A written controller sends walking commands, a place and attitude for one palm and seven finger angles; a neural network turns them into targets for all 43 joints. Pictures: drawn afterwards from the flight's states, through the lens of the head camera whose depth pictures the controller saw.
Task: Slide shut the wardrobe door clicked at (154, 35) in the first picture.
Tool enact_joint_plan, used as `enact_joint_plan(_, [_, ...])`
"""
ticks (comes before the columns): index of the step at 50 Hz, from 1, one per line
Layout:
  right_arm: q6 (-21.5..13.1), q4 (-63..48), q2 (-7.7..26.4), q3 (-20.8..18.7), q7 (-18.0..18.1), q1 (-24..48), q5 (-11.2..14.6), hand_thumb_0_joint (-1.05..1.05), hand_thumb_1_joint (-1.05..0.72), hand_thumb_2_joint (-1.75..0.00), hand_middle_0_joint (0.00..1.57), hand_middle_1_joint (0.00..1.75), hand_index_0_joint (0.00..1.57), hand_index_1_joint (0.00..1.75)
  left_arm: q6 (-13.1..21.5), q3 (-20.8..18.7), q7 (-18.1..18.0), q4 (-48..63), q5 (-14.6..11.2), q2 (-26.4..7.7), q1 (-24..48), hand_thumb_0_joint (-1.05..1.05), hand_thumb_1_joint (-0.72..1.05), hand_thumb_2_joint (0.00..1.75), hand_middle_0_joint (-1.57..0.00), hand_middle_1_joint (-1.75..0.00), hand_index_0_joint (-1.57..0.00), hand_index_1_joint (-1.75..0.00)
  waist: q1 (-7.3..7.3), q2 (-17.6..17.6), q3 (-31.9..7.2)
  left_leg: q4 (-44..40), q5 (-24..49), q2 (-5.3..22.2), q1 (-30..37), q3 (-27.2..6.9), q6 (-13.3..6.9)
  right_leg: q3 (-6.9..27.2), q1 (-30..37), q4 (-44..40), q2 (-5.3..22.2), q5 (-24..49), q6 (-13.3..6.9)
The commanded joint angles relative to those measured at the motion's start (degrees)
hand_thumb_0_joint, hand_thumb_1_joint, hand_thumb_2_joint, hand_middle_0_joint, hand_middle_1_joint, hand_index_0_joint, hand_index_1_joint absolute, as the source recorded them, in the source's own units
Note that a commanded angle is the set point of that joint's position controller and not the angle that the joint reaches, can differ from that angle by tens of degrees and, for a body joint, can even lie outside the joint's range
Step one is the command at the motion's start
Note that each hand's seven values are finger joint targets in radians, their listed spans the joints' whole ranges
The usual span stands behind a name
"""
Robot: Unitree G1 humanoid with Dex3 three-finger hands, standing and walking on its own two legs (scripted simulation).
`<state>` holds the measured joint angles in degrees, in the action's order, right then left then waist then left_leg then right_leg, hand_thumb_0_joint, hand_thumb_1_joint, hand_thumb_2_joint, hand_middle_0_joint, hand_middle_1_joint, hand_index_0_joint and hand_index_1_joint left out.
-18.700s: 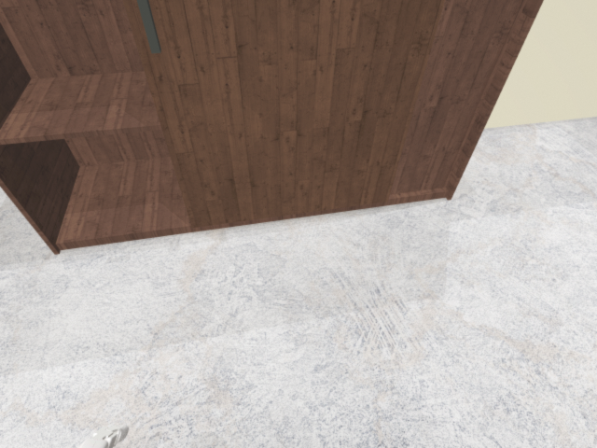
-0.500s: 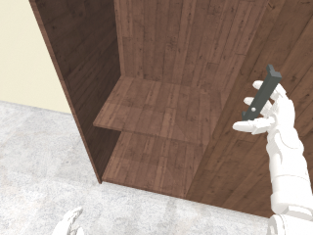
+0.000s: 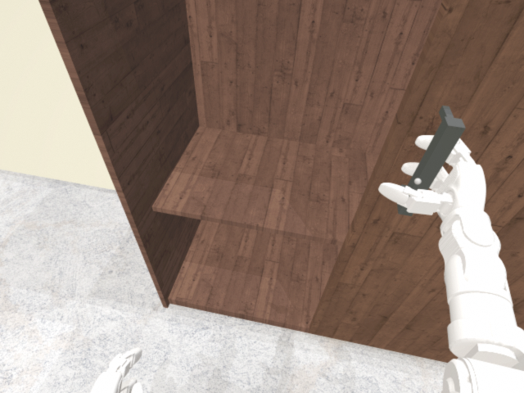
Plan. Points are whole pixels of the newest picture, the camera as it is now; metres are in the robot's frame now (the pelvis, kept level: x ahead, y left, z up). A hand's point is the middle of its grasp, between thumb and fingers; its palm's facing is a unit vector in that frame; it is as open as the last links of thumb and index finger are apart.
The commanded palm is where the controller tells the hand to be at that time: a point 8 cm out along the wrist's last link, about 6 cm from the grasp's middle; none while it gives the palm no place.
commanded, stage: grip the handle and tug to test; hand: right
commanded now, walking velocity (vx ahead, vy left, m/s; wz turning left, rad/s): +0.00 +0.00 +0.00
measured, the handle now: (424, 163) +0.46 -0.22 +0.15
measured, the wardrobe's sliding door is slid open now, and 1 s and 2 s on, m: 0.56 0.56 0.54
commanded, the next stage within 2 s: tug the door sideways, standing still in 1.10 s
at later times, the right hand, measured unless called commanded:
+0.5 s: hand (417, 179) +0.41 -0.19 +0.16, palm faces +0.15 +0.99 +0.01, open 5.7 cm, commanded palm +0.38 -0.23 +0.15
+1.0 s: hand (415, 179) +0.41 -0.19 +0.16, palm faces +0.16 +0.99 +0.01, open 5.8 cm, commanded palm +0.36 -0.23 +0.15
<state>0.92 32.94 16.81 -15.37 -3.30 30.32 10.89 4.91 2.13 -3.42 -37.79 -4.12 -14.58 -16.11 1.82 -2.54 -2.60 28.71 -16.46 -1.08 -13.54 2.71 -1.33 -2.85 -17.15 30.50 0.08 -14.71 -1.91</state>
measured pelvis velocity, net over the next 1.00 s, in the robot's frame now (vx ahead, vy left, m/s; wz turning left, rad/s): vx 0.01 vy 0.00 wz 0.01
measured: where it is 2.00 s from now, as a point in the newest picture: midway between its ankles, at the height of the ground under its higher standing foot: outside the picture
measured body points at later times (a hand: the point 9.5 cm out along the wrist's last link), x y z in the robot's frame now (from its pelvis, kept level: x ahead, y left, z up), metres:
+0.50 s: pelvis +0.00 +0.00 +0.00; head +0.00 +0.01 +0.45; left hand +0.12 +0.25 -0.11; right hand +0.40 -0.24 +0.16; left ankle -0.02 +0.10 -0.74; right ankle +0.01 -0.10 -0.74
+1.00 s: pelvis +0.01 +0.00 +0.00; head +0.01 +0.02 +0.45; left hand +0.14 +0.25 -0.10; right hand +0.39 -0.24 +0.16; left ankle -0.02 +0.10 -0.74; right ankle +0.01 -0.10 -0.74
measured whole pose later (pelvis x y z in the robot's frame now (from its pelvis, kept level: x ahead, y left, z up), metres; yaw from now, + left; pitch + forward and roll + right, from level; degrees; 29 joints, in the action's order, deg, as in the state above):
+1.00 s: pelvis +0.01 +0.00 +0.00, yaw +1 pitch +2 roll +0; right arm 3.0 27.2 17.0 -16.2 -2.2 25.9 11.6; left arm 4.3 1.6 -2.8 -36.0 -4.3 -14.9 -16.0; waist 2.3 -2.9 -3.0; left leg 27.8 -16.8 -1.4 -12.6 2.0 -1.6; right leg -3.4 -15.9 29.5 0.4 -15.3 -1.6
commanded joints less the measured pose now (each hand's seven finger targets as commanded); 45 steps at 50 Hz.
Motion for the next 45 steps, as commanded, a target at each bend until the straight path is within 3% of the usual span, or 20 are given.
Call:
enact_joint_plan(1, [-3.6, -13.8, 11.5, -1.6, -0.2, 25.4, 0.1, 0.0, -0.29, -0.64, 0.38, 1.31, 0.38, 1.31, 2.8, -2.6, -0.9, 7.7, 0.2, -7.4, 3.8, 0.0, 0.9, 0.9, -0.2, -0.3, -0.2, -0.3, 0.11, 0.2, -14.2, -3.8, 15.0, 0.6, -1.7, -1.6, -0.2, 4.1, 11.3, -2.9, 0.8, 12.4, -0.4])
enact_joint_plan(3, [-3.5, -13.8, 10.2, -0.5, -0.3, 25.3, 0.2, 0.0, -0.39, -0.68, 0.4, 1.33, 0.4, 1.33, 2.8, -2.6, -0.8, 7.9, 0.1, -7.4, 3.9, 0.0, 0.9, 0.9, -0.2, -0.3, -0.2, -0.3, 0.2, 0.6, -14.5, -3.5, 15.2, 0.5, -2.0, -1.3, -0.2, 4.4, 11.9, -2.8, 0.9, 13.0, -0.2])
enact_joint_plan(7, [-3.6, -13.4, 11.7, -2.1, 0.0, 25.2, 0.3, 0.0, -0.57, -0.76, 0.42, 1.35, 0.42, 1.35, 2.9, -2.8, -0.8, 7.7, 0.2, -7.6, 3.6, 0.0, 0.9, 0.9, -0.2, -0.3, -0.2, -0.3, -0.15, 1.1, -15.0, -3.6, 15.1, 0.5, -1.5, -1.4, -0.2, 4.4, 11.5, -2.8, 0.8, 12.8, -0.2])
enact_joint_plan(9, [-3.6, -13.1, 10.0, -0.2, -0.3, 26.8, 0.3, 0.0, -0.67, -0.8, 0.43, 1.37, 0.43, 1.37, 2.9, -2.5, -0.8, 7.6, 0.1, -7.5, 3.8, 0.0, 0.9, 0.9, -0.2, -0.3, -0.2, -0.3, 0.55, 0.4, -13.7, -3.6, 14.9, 0.5, -2.5, -1.3, -0.2, 4.6, 11.5, -2.9, 0.9, 12.6, -0.2])
enact_joint_plan(10, [-3.7, -12.5, 10.9, -0.9, -0.2, 26.6, 0.2, 0.0, -0.71, -0.82, 0.43, 1.37, 0.43, 1.37, 2.8, -2.7, -0.8, 7.3, 0.1, -7.6, 3.4, 0.0, 0.9, 0.9, -0.2, -0.3, -0.2, -0.3, 0.42, 2.2, -13.7, -3.7, 14.9, 0.5, -1.7, -1.3, -0.4, 4.7, 10.9, -2.8, 0.9, 12.8, -0.3])
enact_joint_plan(14, [-3.8, -12.1, 11.5, -1.4, -0.3, 27.2, 0.0, 0.0, -0.9, -0.9, 0.45, 1.4, 0.45, 1.4, 2.8, -2.7, -0.9, 7.4, 0.1, -7.6, 3.3, 0.0, 0.9, 0.9, -0.2, -0.3, -0.2, -0.3, 0.41, 1.2, -14.5, -3.7, 14.5, 0.5, -2.5, -1.5, -0.2, 4.5, 11.5, -2.7, 0.8, 12.2, -0.4])
enact_joint_plan(15, [-3.7, -11.7, 11.6, -1.4, -0.3, 26.0, 0.1, 0.0, -0.9, -0.9, 0.45, 1.4, 0.45, 1.4, 2.7, -2.8, -0.9, 7.2, 0.2, -7.7, 3.1, 0.0, 0.9, 0.9, -0.2, -0.3, -0.2, -0.3, 0.33, 2.5, -14.4, -3.9, 15.0, 0.5, -1.8, -1.6, -0.1, 4.3, 11.0, -2.5, 0.8, 12.4, -0.5])
enact_joint_plan(17, [-3.9, -12.5, 9.5, 0.4, -0.5, 26.8, 0.0, 0.0, -0.9, -0.9, 0.45, 1.4, 0.45, 1.4, 2.7, -2.7, -0.7, 7.5, 0.1, -7.4, 3.3, 0.0, 0.9, 0.9, -0.2, -0.3, -0.2, -0.3, 0.55, -0.4, -14.8, -3.5, 15.5, 0.5, -2.4, -1.5, -0.2, 4.4, 12.0, -2.5, 0.7, 13.2, -0.3])
enact_joint_plan(19, [-3.8, -12.1, 11.1, -1.2, -0.3, 26.0, 0.1, 0.0, -0.9, -0.9, 0.45, 1.4, 0.45, 1.4, 2.7, -2.8, -0.6, 7.4, 0.2, -7.6, 2.9, 0.0, 0.9, 0.9, -0.2, -0.3, -0.2, -0.3, 0.24, 0.8, -15.1, -3.4, 15.3, 0.4, -2.3, -1.3, -0.2, 4.6, 12.0, -2.6, 0.9, 13.6, -0.2])
enact_joint_plan(20, [-3.7, -11.5, 11.5, -1.5, -0.3, 25.4, 0.1, 0.0, -0.9, -0.9, 0.45, 1.4, 0.45, 1.4, 2.6, -2.8, -0.7, 7.2, 0.2, -7.8, 2.7, 0.0, 0.9, 0.9, -0.2, -0.3, -0.2, -0.3, 0.27, 3.2, -14.6, -3.7, 15.9, 0.4, -1.5, -1.3, -0.2, 4.6, 11.1, -2.5, 1.0, 13.8, -0.4])
enact_joint_plan(23, [-3.7, -12.6, 10.7, -0.8, -0.5, 27.1, 0.3, 0.0, -0.9, -0.9, 0.45, 1.4, 0.45, 1.4, 2.5, -2.8, -0.7, 7.4, 0.2, -7.6, 3.0, 0.0, 0.9, 0.9, -0.2, -0.3, -0.2, -0.3, 0.46, 1.0, -15.2, -3.4, 16.0, 0.4, -1.8, -1.3, -0.2, 4.5, 11.8, -2.6, 0.8, 13.8, -0.3])
enact_joint_plan(25, [-3.7, -12.3, 12.0, -1.8, -0.4, 25.7, 0.2, 0.0, -0.9, -0.9, 0.45, 1.4, 0.45, 1.4, 2.3, -2.8, -0.8, 7.2, 0.2, -7.7, 3.0, 0.0, 0.9, 0.9, -0.2, -0.3, -0.2, -0.3, 0.22, 1.4, -14.7, -3.8, 16.3, 0.5, -1.0, -1.5, -0.3, 4.3, 11.2, -2.4, 0.8, 14.0, -0.4])
enact_joint_plan(29, [-3.6, -12.0, 9.7, 0.3, -0.5, 27.6, 0.3, 0.0, -0.9, -0.9, 0.45, 1.4, 0.45, 1.4, 2.4, -2.7, -0.7, 7.2, 0.0, -7.5, 3.1, 0.0, 0.9, 0.9, -0.2, -0.3, -0.2, -0.3, 0.96, 1.6, -13.3, -3.8, 14.8, 0.4, -2.9, -1.2, -0.1, 4.6, 11.3, -2.7, 0.8, 12.4, -0.4])
enact_joint_plan(31, [-3.7, -12.1, 11.0, -0.7, -0.3, 26.4, 0.0, 0.0, -0.9, -0.9, 0.45, 1.4, 0.45, 1.4, 2.3, -2.8, -0.8, 7.3, 0.1, -7.7, 3.0, 0.0, 0.9, 0.9, -0.2, -0.3, -0.2, -0.3, 0.42, 1.3, -14.3, -3.7, 15.8, 0.4, -1.8, -1.5, -0.2, 4.3, 11.3, -2.5, 0.7, 13.3, -0.5])
enact_joint_plan(34, [-3.8, -13.1, 9.7, 0.3, -0.3, 26.8, -0.1, 0.0, -0.9, -0.9, 0.45, 1.4, 0.45, 1.4, 2.4, -2.8, -0.6, 7.5, 0.1, -7.5, 3.1, 0.0, 0.9, 0.9, -0.2, -0.3, -0.2, -0.3, 0.49, -0.1, -15.4, -3.5, 15.9, 0.5, -2.1, -1.4, -0.2, 4.4, 12.4, -2.3, 0.6, 13.8, -0.3])
enact_joint_plan(36, [-3.5, -11.5, 9.9, 0.0, -0.4, 25.1, 0.2, 0.0, -0.9, -0.9, 0.45, 1.4, 0.45, 1.4, 2.3, -2.8, -0.6, 7.4, 0.0, -7.6, 3.0, 0.0, 0.9, 0.9, -0.2, -0.3, -0.2, -0.3, 0.52, 2.6, -13.7, -3.9, 15.6, 0.4, -1.8, -1.4, -0.1, 4.3, 10.8, -2.5, 0.7, 12.8, -0.5])
enact_joint_plan(41, [-3.4, -13.9, 12.1, -2.4, -1.0, 20.5, 0.6, 0.0, -0.9, -0.9, 0.45, 1.4, 0.45, 1.4, 2.1, -2.8, -0.5, 8.5, 0.0, -7.6, 3.7, 0.0, 0.9, 0.9, -0.2, -0.3, -0.2, -0.3, -0.83, 2.3, -15.2, -3.6, 18.3, 0.6, 1.1, -1.6, -0.2, 3.9, 10.5, -2.5, 0.5, 14.4, -0.6])
enact_joint_plan(45, [-2.9, -18.6, 10.0, -1.0, -1.4, 16.4, 0.9, 0.0, -0.9, -0.9, 0.45, 1.4, 0.45, 1.4, 2.2, -2.9, -0.2, 9.6, 0.0, -7.3, 4.6, 0.0, 0.9, 0.9, -0.2, -0.3, -0.2, -0.3, -1.31, 0.7, -16.3, -3.1, 21.1, 0.6, 2.0, -1.3, -0.3, 3.8, 12.2, -2.2, 0.6, 18.2, -0.4])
